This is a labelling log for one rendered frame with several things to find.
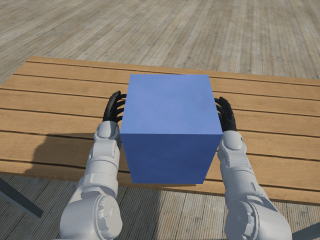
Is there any carton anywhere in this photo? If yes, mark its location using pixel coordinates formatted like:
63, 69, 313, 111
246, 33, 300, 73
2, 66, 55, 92
119, 74, 223, 184

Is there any robot right forearm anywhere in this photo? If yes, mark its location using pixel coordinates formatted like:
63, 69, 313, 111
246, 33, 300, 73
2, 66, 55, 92
217, 130, 281, 214

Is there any right robot hand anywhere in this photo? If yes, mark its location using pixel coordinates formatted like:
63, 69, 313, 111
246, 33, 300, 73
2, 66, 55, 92
214, 96, 237, 132

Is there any table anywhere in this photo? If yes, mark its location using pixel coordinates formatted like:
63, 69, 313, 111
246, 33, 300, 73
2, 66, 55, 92
0, 56, 320, 240

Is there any left robot upper arm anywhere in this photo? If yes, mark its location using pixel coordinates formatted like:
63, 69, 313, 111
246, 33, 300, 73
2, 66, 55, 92
51, 194, 123, 240

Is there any left robot hand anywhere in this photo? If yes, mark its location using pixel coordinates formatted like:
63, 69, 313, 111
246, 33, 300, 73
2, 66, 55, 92
102, 90, 127, 123

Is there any robot left forearm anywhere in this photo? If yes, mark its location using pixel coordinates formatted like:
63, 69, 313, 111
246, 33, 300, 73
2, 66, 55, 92
59, 121, 121, 235

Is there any right robot upper arm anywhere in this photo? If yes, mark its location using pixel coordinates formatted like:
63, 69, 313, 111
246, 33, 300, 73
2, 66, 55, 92
224, 200, 292, 240

